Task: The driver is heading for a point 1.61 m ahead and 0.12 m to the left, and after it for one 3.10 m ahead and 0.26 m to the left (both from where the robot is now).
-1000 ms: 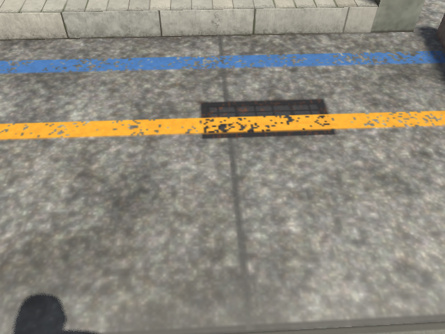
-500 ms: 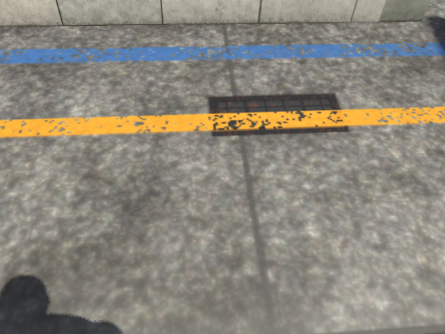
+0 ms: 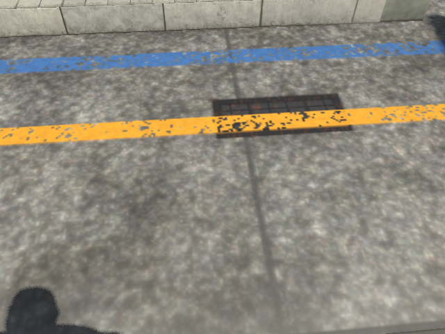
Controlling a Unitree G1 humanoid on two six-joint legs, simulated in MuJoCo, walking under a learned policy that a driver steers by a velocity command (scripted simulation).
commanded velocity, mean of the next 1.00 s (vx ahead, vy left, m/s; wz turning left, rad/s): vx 0.25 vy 0.00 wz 0.00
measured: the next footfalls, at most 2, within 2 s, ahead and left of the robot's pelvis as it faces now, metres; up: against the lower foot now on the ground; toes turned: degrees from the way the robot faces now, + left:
right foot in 0.24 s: -0.02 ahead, -0.13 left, +0.00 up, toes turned -3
left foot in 0.58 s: +0.27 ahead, +0.09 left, +0.15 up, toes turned +5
